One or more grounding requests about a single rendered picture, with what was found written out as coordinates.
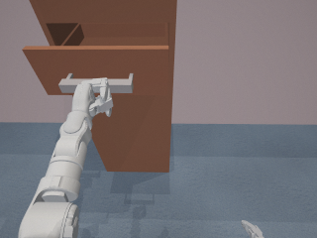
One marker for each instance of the left robot forearm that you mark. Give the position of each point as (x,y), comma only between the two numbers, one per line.
(62,180)

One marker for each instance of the right robot hand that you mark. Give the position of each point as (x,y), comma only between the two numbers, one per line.
(253,231)

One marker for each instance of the left robot hand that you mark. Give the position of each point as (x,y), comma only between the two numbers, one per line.
(84,99)

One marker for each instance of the handle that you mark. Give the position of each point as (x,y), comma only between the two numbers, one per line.
(116,85)

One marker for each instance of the cabinet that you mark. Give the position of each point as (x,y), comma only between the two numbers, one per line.
(136,137)

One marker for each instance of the drawer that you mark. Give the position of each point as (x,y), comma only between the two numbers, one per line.
(106,50)

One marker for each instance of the left robot upper arm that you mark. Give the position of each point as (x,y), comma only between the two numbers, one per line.
(47,219)

